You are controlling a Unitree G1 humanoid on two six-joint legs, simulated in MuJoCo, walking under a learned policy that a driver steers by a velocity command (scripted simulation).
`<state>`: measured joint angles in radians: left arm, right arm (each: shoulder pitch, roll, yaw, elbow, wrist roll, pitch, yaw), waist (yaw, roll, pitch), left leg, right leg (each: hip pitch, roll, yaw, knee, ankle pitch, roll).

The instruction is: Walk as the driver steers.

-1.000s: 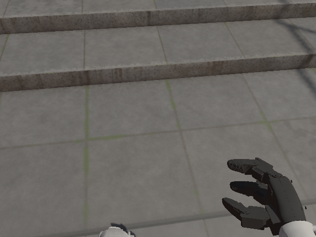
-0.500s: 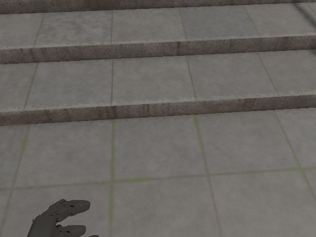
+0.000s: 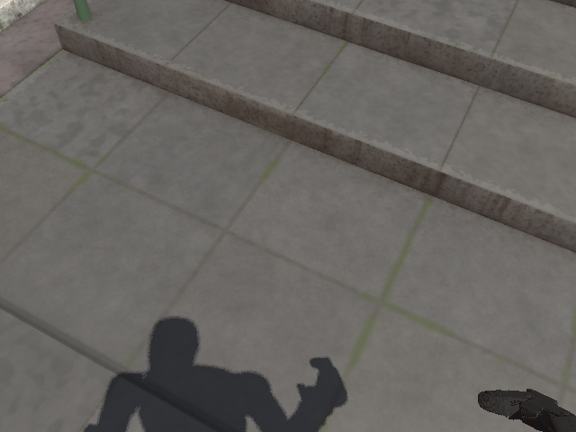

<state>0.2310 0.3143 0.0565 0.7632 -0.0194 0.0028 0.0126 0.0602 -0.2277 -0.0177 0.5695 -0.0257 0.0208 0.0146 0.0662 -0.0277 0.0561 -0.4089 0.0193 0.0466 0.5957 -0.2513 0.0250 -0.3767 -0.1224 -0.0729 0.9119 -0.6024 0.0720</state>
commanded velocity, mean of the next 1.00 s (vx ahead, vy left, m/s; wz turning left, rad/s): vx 0.24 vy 0.00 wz -0.45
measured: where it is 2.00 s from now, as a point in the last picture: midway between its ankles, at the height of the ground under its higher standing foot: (382, 335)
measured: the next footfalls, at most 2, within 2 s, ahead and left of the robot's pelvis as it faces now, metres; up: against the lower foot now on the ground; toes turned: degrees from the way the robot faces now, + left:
right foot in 0.40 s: +0.00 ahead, -0.15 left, +0.00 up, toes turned -23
left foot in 0.98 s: +0.22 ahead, -0.01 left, +0.00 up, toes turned -26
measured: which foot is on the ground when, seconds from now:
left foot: down 0.00-0.40, up 0.42-0.96, down 0.98-1.00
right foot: up 0.00-0.38, down 0.40-0.98, up 1.00-1.00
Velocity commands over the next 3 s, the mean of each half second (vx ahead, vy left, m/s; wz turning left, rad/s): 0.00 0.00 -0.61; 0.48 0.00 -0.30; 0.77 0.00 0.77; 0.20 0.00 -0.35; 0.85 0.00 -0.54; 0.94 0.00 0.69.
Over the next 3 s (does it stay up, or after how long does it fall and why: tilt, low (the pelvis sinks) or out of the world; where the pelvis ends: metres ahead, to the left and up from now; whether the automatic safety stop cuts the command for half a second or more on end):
stays up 1.27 -0.61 0.11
